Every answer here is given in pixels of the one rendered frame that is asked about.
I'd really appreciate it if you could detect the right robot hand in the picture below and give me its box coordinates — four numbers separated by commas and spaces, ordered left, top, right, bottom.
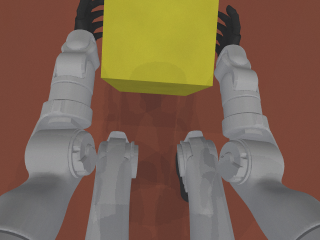
215, 5, 241, 57

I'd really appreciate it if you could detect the robot right shin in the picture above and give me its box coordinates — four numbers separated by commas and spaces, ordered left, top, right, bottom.
182, 130, 219, 193

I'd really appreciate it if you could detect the right robot thigh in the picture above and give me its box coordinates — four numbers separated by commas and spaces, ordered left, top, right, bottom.
177, 136, 235, 240

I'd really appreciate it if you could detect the carton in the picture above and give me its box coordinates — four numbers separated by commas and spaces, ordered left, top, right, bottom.
101, 0, 219, 96

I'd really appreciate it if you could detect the right robot forearm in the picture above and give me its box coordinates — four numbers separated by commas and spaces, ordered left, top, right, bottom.
214, 44, 285, 168

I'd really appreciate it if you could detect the robot right upper arm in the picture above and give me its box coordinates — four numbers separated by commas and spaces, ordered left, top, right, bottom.
217, 138, 320, 240

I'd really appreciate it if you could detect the left robot hand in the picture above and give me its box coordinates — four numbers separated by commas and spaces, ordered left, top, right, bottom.
74, 0, 104, 41

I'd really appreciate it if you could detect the left robot forearm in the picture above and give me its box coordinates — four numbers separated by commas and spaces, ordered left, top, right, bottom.
24, 29, 100, 171

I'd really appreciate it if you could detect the robot left upper arm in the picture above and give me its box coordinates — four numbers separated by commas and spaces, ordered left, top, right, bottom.
0, 128, 97, 240

